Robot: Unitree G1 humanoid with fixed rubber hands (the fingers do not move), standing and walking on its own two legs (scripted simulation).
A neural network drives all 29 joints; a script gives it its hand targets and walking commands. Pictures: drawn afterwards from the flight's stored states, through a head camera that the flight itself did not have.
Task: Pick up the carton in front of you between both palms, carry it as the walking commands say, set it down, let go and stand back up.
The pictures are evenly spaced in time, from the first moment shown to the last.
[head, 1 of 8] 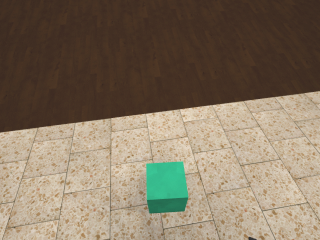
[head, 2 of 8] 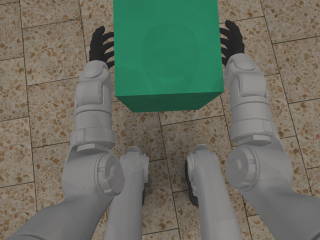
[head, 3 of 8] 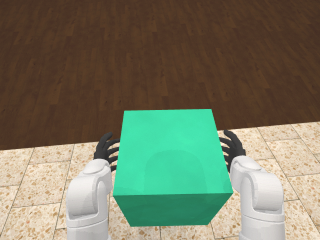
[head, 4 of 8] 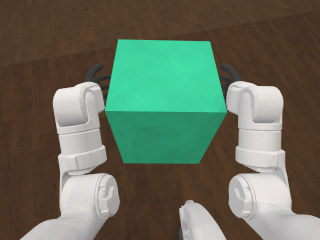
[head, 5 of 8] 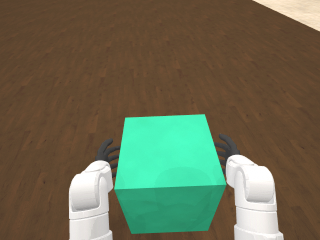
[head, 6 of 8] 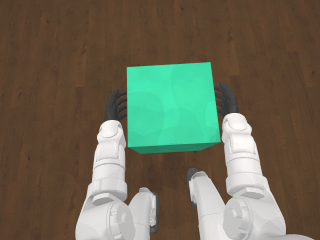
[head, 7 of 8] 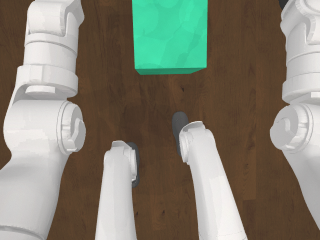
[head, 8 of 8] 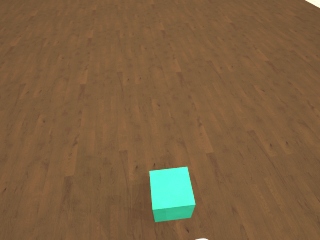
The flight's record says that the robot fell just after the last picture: no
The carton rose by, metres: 1.27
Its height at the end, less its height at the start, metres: +0.52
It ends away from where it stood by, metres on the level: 5.62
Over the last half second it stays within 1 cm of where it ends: yes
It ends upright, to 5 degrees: yes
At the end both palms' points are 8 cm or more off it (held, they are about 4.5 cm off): yes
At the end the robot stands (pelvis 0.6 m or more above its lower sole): yes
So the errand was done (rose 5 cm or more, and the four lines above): yes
